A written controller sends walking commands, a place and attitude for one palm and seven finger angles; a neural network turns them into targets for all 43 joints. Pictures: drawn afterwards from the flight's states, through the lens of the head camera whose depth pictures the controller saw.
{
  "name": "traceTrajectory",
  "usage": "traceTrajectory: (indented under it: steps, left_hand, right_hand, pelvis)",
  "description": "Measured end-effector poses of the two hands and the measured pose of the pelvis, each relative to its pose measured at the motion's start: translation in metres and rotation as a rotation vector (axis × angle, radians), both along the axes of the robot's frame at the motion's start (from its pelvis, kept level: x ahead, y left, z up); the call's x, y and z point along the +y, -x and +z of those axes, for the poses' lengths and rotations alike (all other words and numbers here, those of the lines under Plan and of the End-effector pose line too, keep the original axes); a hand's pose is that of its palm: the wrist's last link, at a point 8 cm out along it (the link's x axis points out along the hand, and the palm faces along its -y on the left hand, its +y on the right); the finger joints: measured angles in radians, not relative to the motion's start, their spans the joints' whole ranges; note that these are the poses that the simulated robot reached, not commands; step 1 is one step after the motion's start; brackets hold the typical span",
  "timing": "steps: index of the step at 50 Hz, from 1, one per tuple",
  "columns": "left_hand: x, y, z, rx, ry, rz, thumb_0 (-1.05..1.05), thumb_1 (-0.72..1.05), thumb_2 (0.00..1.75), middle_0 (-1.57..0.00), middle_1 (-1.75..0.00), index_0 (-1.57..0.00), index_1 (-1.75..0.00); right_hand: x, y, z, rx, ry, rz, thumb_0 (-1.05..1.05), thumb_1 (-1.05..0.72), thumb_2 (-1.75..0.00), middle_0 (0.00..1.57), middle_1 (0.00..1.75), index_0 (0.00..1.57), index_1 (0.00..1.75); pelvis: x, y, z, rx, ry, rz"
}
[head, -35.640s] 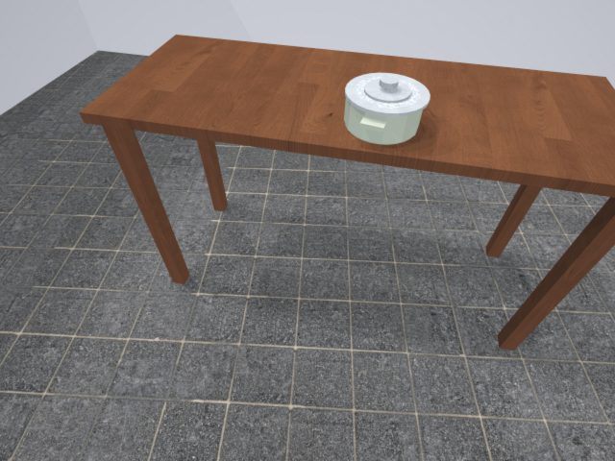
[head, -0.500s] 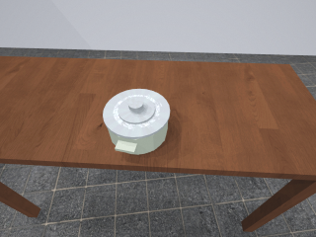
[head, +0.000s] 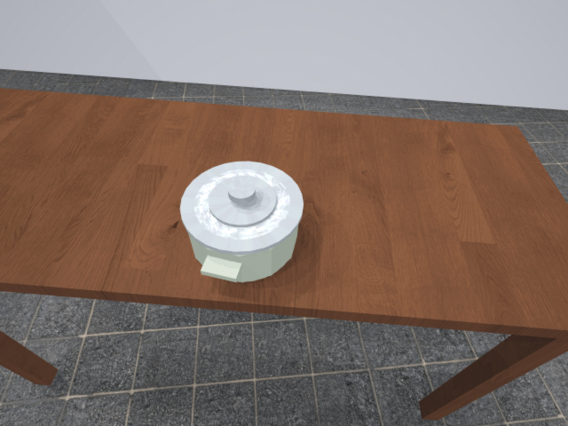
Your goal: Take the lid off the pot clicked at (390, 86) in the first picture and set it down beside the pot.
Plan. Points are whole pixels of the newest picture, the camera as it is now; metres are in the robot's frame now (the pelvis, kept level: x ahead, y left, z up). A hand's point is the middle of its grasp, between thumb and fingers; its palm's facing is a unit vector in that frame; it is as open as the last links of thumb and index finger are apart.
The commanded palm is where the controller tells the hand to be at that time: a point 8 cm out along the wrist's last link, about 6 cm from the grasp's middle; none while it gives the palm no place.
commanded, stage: look again from close up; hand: left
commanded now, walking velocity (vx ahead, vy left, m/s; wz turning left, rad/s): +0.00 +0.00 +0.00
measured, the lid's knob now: (241, 191) +0.42 +0.10 +0.10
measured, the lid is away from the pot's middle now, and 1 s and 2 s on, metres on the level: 0.01 0.01 0.01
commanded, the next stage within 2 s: lift the closed hand beside the body in 0.70 s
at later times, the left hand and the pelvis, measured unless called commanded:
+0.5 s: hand out of the picture -0.02 +0.17 -0.18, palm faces +0.01 -0.99 -0.17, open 7.4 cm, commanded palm none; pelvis -0.01 +0.00 +0.00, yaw +0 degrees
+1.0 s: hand out of the picture +0.10 +0.20 -0.08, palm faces +0.12 -0.95 -0.31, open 6.5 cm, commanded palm +0.08 +0.23 -0.03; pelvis -0.02 +0.02 +0.00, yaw +2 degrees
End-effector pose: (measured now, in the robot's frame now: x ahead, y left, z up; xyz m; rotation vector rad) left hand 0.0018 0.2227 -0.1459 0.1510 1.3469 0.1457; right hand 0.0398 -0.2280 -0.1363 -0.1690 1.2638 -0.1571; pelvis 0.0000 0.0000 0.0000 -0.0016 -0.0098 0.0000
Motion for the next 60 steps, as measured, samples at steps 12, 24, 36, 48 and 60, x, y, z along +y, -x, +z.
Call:
traceTrajectory:
  steps: [12,24,36,48,60]
  left_hand:
    - [-0.001,0.013,0.001,0.040,0.000,0.001,0.00,0.90,0.89,-0.20,-0.30,-0.20,-0.30]
    - [-0.007,0.025,-0.002,0.068,0.024,0.001,0.00,0.90,0.89,-0.20,-0.30,-0.20,-0.30]
    - [-0.008,0.033,-0.004,0.080,0.041,0.002,0.00,0.90,0.89,-0.20,-0.30,-0.20,-0.30]
    - [0.028,-0.059,0.076,-0.484,-0.163,-0.034,0.05,0.97,0.89,-0.29,-0.39,-0.28,-0.39]
    - [0.015,-0.078,0.144,-0.880,-0.131,0.006,0.01,0.91,0.89,-0.71,-0.85,-0.71,-0.86]
  right_hand:
    - [0.001,0.030,-0.002,0.082,-0.007,-0.021,0.00,-0.93,-0.90,0.20,0.30,0.20,0.30]
    - [0.011,0.052,-0.002,0.126,-0.018,-0.041,0.01,-0.93,-0.90,0.20,0.30,0.20,0.30]
    - [0.019,0.061,-0.002,0.134,-0.018,-0.056,0.01,-0.93,-0.90,0.20,0.30,0.20,0.30]
    - [0.007,-0.007,0.016,-0.298,0.011,0.011,0.02,-0.94,-0.90,0.20,0.30,0.20,0.30]
    - [0.014,-0.147,0.109,-0.819,0.019,0.164,0.01,-0.91,-0.90,0.20,0.30,0.20,0.30]
  pelvis:
    - [-0.001,0.002,0.002,-0.004,0.000,-0.001]
    - [0.002,0.007,0.002,-0.006,0.003,-0.005]
    - [0.007,0.011,0.002,-0.007,0.006,-0.010]
    - [0.017,0.015,-0.001,-0.026,0.004,0.034]
    - [0.002,0.026,-0.002,-0.042,0.004,0.029]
